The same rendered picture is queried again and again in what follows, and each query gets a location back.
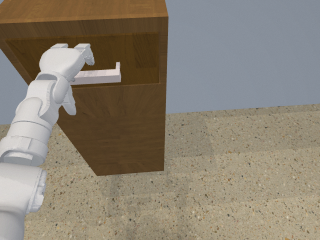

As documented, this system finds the cabinet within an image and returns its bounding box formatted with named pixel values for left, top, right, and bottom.
left=0, top=0, right=169, bottom=176

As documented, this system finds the left robot forearm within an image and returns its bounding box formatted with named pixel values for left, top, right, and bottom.
left=0, top=70, right=69, bottom=167

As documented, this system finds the robot left hand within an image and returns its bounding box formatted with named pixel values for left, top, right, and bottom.
left=39, top=43, right=95, bottom=115

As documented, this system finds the drawer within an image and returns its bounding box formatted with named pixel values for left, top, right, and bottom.
left=5, top=31, right=159, bottom=88

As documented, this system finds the robot left upper arm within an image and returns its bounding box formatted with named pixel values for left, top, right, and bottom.
left=0, top=162, right=47, bottom=240

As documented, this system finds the handle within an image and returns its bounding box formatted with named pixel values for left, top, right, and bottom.
left=69, top=62, right=121, bottom=85

